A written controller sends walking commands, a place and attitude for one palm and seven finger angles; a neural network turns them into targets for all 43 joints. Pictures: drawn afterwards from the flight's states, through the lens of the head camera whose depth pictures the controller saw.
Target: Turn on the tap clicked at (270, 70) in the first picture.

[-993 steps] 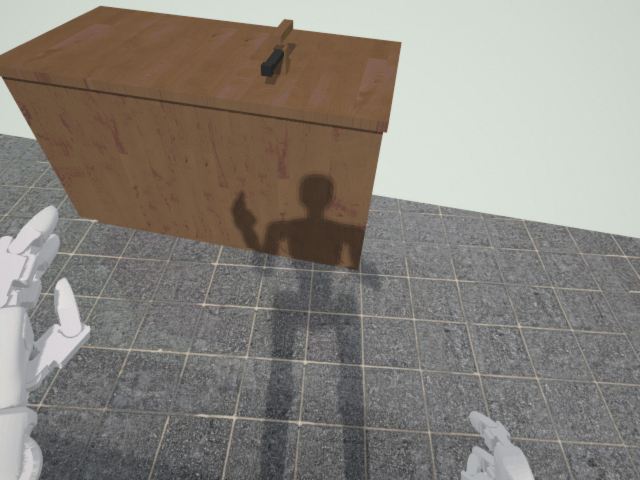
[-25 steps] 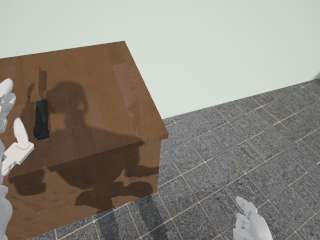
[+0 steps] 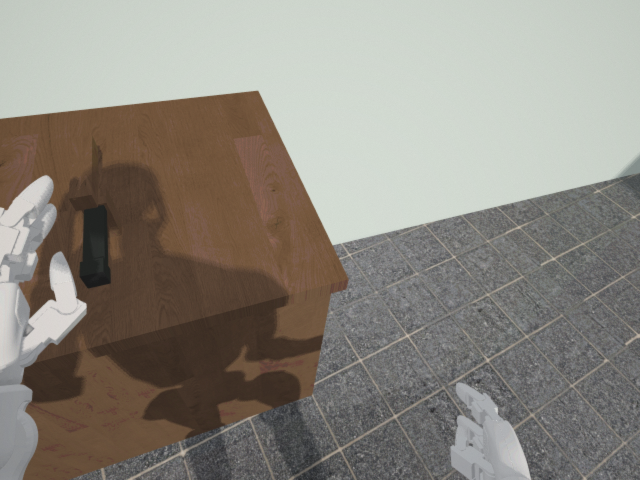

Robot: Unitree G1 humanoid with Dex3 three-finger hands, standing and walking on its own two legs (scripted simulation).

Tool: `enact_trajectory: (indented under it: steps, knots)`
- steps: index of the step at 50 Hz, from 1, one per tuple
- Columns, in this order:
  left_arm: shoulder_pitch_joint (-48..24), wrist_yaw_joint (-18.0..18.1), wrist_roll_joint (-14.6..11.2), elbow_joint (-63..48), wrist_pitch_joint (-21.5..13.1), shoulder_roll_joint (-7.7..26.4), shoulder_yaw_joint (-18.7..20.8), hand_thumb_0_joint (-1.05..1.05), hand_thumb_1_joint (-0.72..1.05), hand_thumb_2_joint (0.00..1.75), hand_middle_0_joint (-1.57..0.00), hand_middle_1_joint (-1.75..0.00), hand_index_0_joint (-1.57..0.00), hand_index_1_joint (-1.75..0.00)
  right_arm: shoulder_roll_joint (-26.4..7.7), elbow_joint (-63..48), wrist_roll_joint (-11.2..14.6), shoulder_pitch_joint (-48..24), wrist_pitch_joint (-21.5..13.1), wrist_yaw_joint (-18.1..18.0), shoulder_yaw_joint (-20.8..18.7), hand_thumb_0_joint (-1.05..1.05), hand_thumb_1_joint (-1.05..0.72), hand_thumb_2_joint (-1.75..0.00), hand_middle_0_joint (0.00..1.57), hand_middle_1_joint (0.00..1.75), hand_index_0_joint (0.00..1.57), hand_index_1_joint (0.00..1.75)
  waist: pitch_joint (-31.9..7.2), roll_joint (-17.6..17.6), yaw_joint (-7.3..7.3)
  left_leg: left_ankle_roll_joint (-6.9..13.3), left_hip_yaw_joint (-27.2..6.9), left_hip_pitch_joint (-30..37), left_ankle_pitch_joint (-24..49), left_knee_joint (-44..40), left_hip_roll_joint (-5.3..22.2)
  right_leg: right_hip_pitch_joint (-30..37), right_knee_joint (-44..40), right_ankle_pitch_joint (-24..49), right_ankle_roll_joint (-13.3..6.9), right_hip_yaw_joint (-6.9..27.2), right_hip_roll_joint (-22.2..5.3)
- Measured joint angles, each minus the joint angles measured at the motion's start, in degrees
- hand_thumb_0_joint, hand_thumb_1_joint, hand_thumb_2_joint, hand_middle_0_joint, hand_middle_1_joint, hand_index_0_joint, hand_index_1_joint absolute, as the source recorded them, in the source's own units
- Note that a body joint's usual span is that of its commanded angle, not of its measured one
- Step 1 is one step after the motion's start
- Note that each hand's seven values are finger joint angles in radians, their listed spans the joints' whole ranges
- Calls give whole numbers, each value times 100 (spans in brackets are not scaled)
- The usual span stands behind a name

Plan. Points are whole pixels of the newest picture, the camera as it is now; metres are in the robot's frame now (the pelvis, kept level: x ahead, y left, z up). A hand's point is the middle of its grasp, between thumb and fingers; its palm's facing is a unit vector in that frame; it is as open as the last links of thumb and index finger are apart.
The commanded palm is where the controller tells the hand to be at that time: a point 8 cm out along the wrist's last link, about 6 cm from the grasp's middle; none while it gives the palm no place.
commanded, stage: look again from close up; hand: left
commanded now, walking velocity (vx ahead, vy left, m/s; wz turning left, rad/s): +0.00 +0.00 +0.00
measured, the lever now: (95, 272) +0.34 +0.33 +0.03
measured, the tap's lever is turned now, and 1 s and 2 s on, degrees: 0 0 0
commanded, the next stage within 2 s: turn the palm inward beside the body in 0.34 s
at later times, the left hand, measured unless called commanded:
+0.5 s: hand (61, 285) +0.24 +0.26 +0.17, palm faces +0.42 -0.79 -0.44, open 7.4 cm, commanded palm +0.16 +0.28 +0.17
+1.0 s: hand (104, 339) +0.20 +0.22 +0.14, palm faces +0.53 -0.79 -0.30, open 7.4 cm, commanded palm +0.14 +0.25 +0.16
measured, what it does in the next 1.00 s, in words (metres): shifts its weight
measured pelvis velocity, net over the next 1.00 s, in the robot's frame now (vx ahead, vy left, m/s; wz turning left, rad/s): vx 0.00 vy -0.06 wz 0.10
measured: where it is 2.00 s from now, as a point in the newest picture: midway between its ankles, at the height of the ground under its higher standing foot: outside the picture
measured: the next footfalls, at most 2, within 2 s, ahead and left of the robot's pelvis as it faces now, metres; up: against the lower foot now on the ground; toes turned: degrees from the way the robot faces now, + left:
none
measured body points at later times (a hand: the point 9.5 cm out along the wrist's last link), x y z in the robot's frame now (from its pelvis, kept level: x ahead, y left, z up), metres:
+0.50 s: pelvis +0.00 -0.01 +0.00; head +0.03 +0.01 +0.45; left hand +0.21 +0.30 +0.19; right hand +0.18 -0.22 -0.08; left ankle -0.02 +0.10 -0.74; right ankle +0.04 -0.15 -0.74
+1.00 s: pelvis +0.00 -0.06 -0.01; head +0.00 -0.08 +0.43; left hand +0.17 +0.26 +0.16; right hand +0.22 -0.26 -0.10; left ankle -0.02 +0.10 -0.74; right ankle +0.03 -0.15 -0.74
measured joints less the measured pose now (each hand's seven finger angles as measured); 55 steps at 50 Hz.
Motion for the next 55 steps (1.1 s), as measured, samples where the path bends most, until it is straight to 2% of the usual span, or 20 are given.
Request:
enact_trajectory:
  steps: [5,14,22,23,24,25,27,29,32,34,37,40,42,45,50,55]
  knots:
    - [152,23,-38,-90,5,68,79,1,89,90,-21,-30,-21,-30,-53,-27,17,47,83,-31,-47,1,-91,-89,21,30,20,30,32,21,2,-9,-14,-1,-5,-2,21,26,-50,17,-6,-17,20]
    - [120,90,-32,-14,71,-80,3,1,89,90,-21,-30,-21,-30,-91,71,35,117,170,-78,-77,1,-91,-89,20,30,20,30,68,73,74,-13,-26,19,8,-26,22,44,-60,18,-12,-29,22]
    - [143,116,-35,-55,96,-58,-5,1,89,90,-21,-30,-21,-30,-35,66,44,95,197,-69,-68,1,-91,-89,20,30,20,30,99,108,22,-27,-44,24,10,-25,34,55,-60,13,-25,-47,33]
    - [-83,73,-12,4,77,155,-15,1,89,90,-21,-30,-21,-30,-70,-85,97,192,214,-201,14,1,-91,-89,20,30,20,30,138,114,44,-26,-103,-42,-5,49,27,-11,92,-116,-2,-47,47]
    - [-523,-50,182,235,48,444,36,1,88,90,-21,-30,-21,-30,-59,-113,-6,289,106,-254,11,1,-91,-89,20,30,20,30,183,75,118,-38,-167,-79,-8,105,-29,-74,284,-156,-102,-20,46]
    - [-928,-153,180,483,142,581,87,1,88,90,-21,-30,-21,-30,-51,-19,-71,322,11,-202,-9,1,-91,-89,20,30,20,30,168,61,169,-64,-218,-91,3,116,-84,-112,413,-236,-189,-13,16]
    - [-1325,-322,-209,750,532,472,253,1,88,90,-21,-30,-22,-30,-100,284,-99,268,-90,-64,19,1,-91,-89,20,30,20,30,5,154,214,-104,-226,-65,13,86,-100,-126,472,-332,-166,-2,3]
    - [-1221,-421,-475,860,877,276,400,1,89,90,-21,-30,-21,-30,-156,506,-44,182,-84,38,62,1,-91,-89,21,30,20,30,-209,282,160,-107,-195,-31,-9,58,-68,-111,446,-336,-100,28,34]
    - [-613,-437,-431,690,1181,-2,225,1,89,90,-20,-30,-21,-30,-202,557,2,91,-39,107,45,1,-91,-89,21,30,20,30,-370,375,54,-115,-195,-47,-55,106,-43,-164,569,-411,-128,26,58]
    - [-161,-362,-336,510,1155,-138,-33,1,89,90,-20,-30,-20,-30,-219,513,-29,41,-33,88,-2,1,-91,-89,21,30,20,30,-380,376,36,-141,-219,-108,-107,220,-23,-240,728,-498,-166,4,73]
    - [239,-92,-238,332,742,-281,-341,1,89,90,-21,-30,-21,-30,-226,496,-90,-6,-146,28,-100,1,-91,-89,21,30,20,30,-373,313,98,-204,-307,-288,-193,459,14,-407,1005,-636,-235,-78,97]
    - [219,220,-140,308,337,-287,-369,1,89,90,-21,-30,-21,-30,-245,559,-103,-34,-285,-35,-168,1,-91,-89,21,30,20,30,-377,271,212,-277,-440,-496,-266,697,59,-564,1229,-744,-310,-206,129]
    - [24,346,-143,407,208,-279,-267,1,88,90,-21,-30,-21,-30,-272,627,-85,-66,-350,-75,-173,1,-91,-89,20,30,20,30,-376,281,260,-315,-540,-603,-295,814,80,-629,1329,-796,-357,-302,144]
    - [-310,346,-221,605,360,-245,-125,1,89,90,-21,-30,-21,-30,-316,708,-28,-118,-383,-163,-139,1,-91,-89,20,30,20,30,-360,351,296,-323,-648,-657,-314,884,105,-639,1381,-832,-411,-408,166]
    - [-497,142,-387,726,850,-211,-183,1,89,90,-21,-30,-21,-30,-331,739,46,-160,-427,-302,-93,1,-91,-89,20,30,20,30,-381,495,267,-281,-679,-613,-327,840,148,-595,1343,-847,-454,-442,213]
    - [-186,91,-519,520,915,-254,-292,1,89,90,-21,-30,-21,-30,-295,659,47,-81,-499,-293,-116,1,-91,-89,20,30,20,30,-468,528,202,-333,-621,-604,-369,799,186,-644,1369,-913,-472,-387,250]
